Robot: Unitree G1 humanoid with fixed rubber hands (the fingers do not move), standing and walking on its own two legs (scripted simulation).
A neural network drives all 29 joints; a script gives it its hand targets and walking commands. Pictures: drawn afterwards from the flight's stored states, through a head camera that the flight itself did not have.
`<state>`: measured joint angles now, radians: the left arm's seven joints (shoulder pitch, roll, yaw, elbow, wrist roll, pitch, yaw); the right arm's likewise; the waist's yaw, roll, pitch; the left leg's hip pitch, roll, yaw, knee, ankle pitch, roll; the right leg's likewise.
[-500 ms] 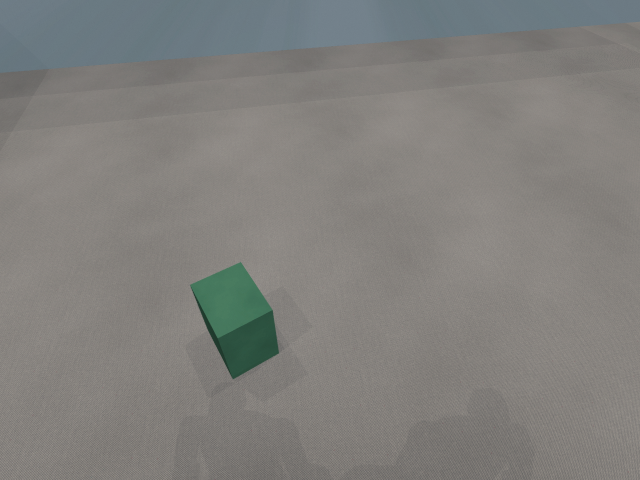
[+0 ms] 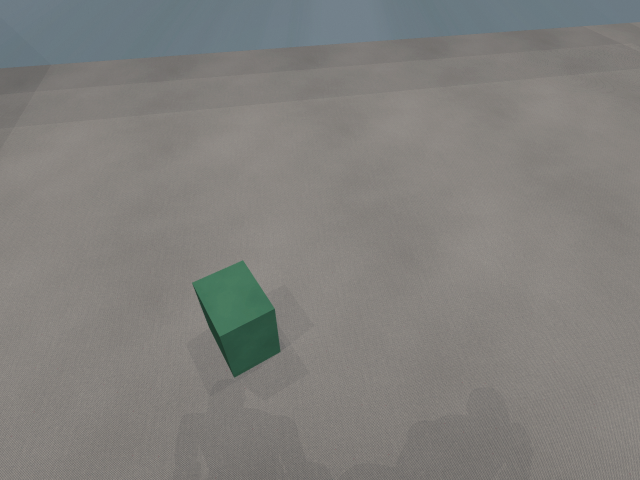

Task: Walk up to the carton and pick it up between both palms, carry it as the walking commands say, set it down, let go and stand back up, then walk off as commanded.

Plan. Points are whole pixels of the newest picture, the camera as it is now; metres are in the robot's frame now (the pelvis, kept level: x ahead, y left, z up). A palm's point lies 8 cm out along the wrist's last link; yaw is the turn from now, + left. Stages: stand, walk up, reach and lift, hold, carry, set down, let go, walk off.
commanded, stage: stand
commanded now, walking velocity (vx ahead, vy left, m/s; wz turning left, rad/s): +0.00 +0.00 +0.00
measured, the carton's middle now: (238, 319) +0.74 +0.29 -0.64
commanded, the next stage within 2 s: walk off in 1.38 s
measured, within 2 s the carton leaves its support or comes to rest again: neither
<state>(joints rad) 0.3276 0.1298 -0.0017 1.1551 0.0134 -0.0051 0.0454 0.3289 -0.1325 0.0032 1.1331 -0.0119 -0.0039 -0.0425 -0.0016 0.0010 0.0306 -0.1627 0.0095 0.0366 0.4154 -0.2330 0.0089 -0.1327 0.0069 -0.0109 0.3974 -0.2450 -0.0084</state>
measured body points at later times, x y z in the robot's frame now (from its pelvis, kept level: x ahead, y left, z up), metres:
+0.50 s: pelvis -0.01 +0.01 +0.00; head +0.00 +0.01 +0.45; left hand +0.03 +0.29 -0.14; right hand +0.04 -0.27 -0.14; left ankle -0.01 +0.11 -0.74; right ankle -0.02 -0.11 -0.74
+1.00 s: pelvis -0.01 +0.01 +0.00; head +0.00 +0.01 +0.45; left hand +0.08 +0.32 -0.12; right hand +0.09 -0.30 -0.11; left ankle -0.01 +0.11 -0.74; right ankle -0.02 -0.11 -0.74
